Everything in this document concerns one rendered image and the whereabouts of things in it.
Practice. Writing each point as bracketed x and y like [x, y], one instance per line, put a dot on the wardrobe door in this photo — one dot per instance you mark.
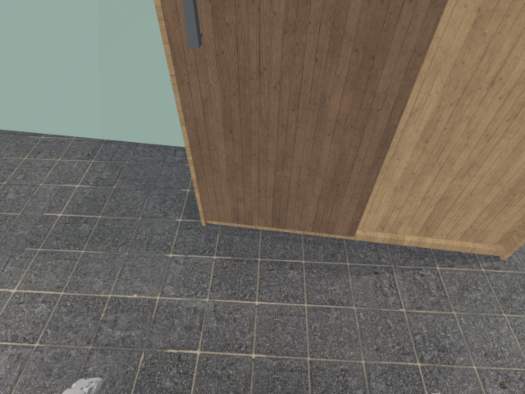
[455, 169]
[291, 105]

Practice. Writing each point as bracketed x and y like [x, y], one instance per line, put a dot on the handle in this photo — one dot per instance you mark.
[192, 23]

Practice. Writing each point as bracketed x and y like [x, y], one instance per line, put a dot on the robot left hand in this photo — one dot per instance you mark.
[82, 386]

